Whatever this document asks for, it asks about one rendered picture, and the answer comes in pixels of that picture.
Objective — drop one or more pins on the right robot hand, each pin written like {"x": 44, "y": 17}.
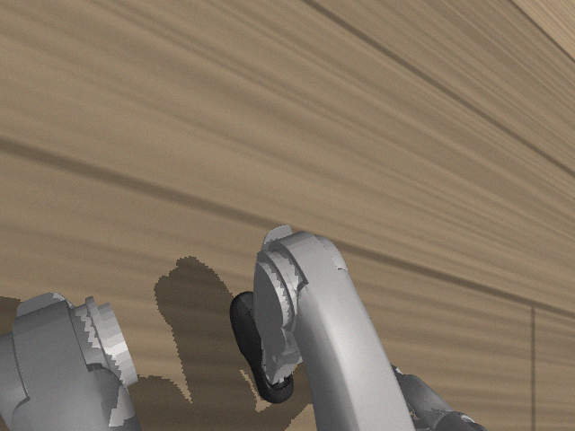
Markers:
{"x": 422, "y": 401}

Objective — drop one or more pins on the right robot foot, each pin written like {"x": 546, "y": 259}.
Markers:
{"x": 249, "y": 342}

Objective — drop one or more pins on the right robot arm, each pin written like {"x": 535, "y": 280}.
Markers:
{"x": 458, "y": 421}

